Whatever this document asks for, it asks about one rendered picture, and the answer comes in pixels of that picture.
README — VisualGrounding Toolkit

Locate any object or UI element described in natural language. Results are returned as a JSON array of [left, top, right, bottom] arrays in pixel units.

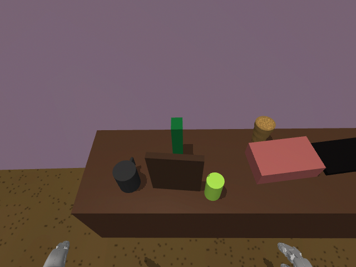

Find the right robot hand
[[278, 243, 312, 267]]

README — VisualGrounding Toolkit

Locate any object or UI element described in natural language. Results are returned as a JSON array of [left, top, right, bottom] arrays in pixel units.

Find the left robot hand
[[43, 241, 70, 267]]

